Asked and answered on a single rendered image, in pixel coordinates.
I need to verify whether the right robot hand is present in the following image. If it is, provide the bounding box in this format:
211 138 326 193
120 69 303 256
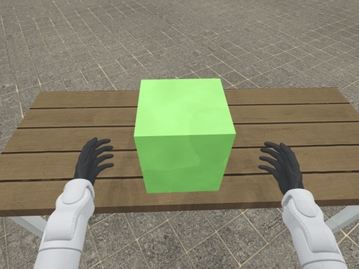
258 142 304 195

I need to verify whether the robot right forearm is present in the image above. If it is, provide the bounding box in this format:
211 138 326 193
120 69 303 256
281 188 348 269

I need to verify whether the robot left forearm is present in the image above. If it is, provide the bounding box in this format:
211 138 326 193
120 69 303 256
34 179 95 269

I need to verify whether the left robot hand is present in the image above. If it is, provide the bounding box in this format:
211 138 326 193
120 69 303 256
73 137 114 186

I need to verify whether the table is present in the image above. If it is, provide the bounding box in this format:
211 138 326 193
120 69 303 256
0 87 359 238

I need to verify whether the carton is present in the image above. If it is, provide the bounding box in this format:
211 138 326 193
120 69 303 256
134 78 236 193

